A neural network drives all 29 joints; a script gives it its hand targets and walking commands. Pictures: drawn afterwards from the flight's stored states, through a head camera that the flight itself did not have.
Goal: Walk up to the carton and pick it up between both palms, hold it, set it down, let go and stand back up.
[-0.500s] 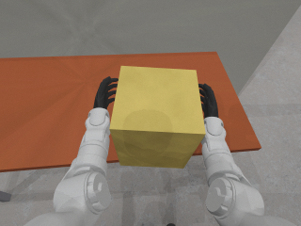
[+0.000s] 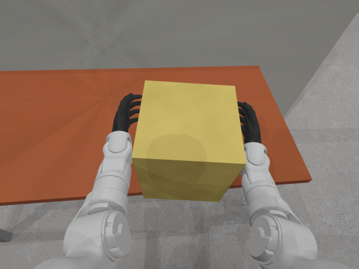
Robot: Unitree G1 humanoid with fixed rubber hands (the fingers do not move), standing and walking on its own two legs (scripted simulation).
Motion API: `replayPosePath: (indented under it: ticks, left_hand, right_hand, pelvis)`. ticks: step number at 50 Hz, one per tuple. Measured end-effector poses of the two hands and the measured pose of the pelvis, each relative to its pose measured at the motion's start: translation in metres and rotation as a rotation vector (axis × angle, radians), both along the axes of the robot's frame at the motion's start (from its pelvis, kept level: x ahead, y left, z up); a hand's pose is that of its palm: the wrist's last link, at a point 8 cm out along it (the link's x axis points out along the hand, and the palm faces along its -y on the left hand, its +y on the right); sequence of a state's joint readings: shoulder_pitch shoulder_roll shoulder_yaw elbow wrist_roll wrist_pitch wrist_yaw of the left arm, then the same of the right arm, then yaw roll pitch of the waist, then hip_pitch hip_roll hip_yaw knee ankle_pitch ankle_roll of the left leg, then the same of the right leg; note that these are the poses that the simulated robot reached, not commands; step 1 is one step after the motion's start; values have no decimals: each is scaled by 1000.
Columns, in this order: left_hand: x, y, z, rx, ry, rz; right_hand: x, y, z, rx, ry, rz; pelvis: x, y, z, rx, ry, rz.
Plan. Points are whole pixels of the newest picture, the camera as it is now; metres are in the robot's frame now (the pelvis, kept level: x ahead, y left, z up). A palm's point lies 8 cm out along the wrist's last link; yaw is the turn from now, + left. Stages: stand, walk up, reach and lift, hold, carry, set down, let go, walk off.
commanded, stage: reach and lift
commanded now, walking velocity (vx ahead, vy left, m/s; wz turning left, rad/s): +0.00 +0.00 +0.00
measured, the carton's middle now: (185, 146) +0.39 +0.00 -0.01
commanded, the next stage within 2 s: none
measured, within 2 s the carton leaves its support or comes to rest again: leaves its support in 0.18 s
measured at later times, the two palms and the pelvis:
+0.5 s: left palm (119, 118) +0.38 +0.14 +0.11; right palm (260, 130) +0.37 -0.16 +0.09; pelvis -0.02 -0.01 +0.00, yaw +0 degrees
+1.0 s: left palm (111, 115) +0.36 +0.15 +0.14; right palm (264, 129) +0.35 -0.15 +0.12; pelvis -0.03 +0.00 +0.00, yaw +1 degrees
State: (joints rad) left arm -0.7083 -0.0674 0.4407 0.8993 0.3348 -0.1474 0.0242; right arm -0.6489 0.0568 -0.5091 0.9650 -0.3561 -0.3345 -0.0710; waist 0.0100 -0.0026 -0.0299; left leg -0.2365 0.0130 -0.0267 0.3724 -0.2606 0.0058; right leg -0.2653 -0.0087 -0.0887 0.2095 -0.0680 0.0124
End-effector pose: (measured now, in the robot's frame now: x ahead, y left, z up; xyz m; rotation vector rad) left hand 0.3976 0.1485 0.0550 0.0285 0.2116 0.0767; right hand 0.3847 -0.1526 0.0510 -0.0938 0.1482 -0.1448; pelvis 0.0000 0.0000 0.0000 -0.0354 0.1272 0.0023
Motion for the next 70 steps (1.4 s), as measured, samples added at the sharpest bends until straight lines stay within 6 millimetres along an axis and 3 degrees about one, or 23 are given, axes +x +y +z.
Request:
replayPosePath:
  ticks: [13,30,42,55,70]
  left_hand:
    - [-16,10,7,2,-13,42]
    - [-14,-10,70,7,-51,-1]
    - [-32,3,73,-2,-30,13]
    - [-35,-5,103,35,-60,-1]
    - [-49,-6,121,30,-59,3]
  right_hand:
    - [-4,10,10,6,-14,32]
    - [-16,-9,59,32,-54,-13]
    - [-28,4,64,45,-37,5]
    - [-35,-3,85,59,-72,-11]
    - [-45,-6,108,65,-76,-3]
  pelvis:
    - [-9,-4,1,3,-27,8]
    - [-19,-6,2,10,-151,4]
    - [-25,-4,2,11,-204,11]
    - [-26,1,1,7,-239,18]
    - [-29,-2,0,12,-288,21]
